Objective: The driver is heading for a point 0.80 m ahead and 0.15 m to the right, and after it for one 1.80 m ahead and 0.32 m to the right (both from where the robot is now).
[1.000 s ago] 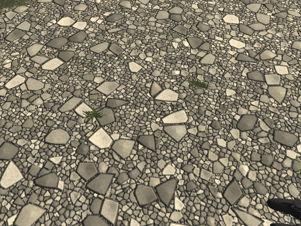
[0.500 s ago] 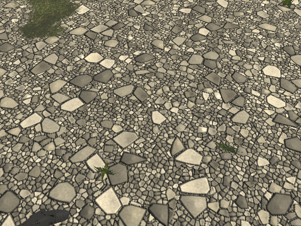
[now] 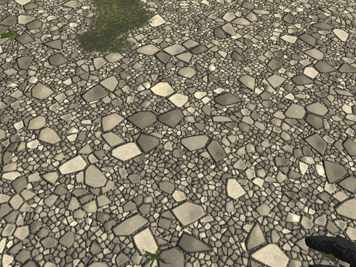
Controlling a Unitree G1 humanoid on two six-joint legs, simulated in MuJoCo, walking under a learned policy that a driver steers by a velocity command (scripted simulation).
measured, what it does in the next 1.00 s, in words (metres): walks ahead: right foot, then left foot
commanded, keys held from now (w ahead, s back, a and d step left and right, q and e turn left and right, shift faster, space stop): w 0.84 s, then w+e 0.16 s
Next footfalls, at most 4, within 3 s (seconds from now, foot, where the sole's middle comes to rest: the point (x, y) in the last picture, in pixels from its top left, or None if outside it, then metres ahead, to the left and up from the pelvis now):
0.48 right None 0.43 -0.14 -0.76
1.00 left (168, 200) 0.71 0.11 -0.76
1.46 right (235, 176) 0.85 -0.16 -0.76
1.92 left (183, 155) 0.94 0.07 -0.76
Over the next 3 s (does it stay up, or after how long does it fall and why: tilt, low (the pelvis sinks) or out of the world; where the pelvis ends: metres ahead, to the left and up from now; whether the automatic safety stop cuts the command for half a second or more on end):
stays up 0.92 -0.09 0.02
